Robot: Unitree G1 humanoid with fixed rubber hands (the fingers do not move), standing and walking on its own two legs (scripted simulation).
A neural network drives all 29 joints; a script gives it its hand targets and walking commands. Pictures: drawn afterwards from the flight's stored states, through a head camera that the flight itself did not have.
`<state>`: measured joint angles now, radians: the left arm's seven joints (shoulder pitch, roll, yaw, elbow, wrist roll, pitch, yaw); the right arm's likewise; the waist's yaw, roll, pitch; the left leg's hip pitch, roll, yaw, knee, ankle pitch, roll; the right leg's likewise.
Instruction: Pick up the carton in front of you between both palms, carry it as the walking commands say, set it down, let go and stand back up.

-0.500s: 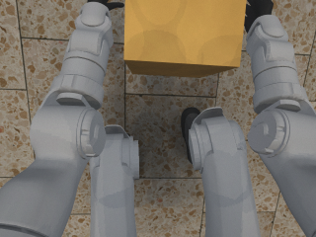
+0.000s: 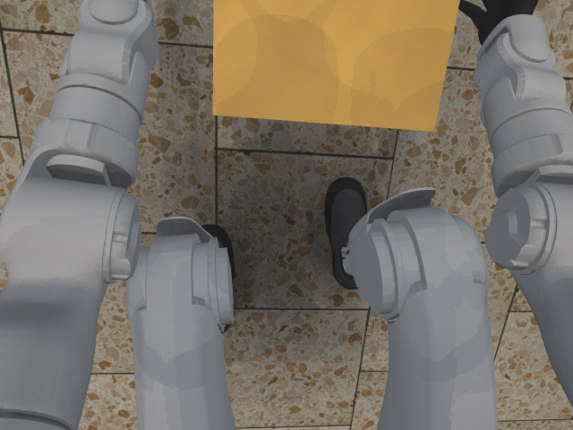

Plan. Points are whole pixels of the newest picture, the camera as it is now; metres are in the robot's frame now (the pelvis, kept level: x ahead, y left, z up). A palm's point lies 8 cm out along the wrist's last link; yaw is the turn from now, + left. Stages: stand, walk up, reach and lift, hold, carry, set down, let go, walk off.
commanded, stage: set down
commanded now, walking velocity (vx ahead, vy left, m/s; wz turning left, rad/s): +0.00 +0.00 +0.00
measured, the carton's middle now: (315, 30) +0.49 -0.09 -0.25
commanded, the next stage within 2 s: let go in 1.08 s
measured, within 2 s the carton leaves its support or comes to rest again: neither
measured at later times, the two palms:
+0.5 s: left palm out of the picture +0.57 +0.09 -0.03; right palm out of the picture +0.49 -0.28 -0.03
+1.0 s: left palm out of the picture +0.57 +0.09 +0.12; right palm out of the picture +0.48 -0.29 +0.12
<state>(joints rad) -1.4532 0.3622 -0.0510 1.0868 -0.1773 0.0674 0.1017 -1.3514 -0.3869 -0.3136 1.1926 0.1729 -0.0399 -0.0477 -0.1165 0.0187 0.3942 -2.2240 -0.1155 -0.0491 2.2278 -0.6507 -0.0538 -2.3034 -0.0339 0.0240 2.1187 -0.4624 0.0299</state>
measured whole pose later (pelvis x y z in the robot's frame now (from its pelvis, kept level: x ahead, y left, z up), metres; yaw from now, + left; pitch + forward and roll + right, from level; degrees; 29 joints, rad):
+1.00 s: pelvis +0.03 -0.01 +0.21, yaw -1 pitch +47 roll +1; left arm -1.12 0.26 0.18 0.84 0.01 0.20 0.05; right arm -0.97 -0.24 -0.37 0.75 0.05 0.16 -0.01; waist -0.12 0.04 -0.10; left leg -1.75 -0.06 -0.06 1.42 -0.49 -0.04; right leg -1.83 0.01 0.04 1.35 -0.34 0.02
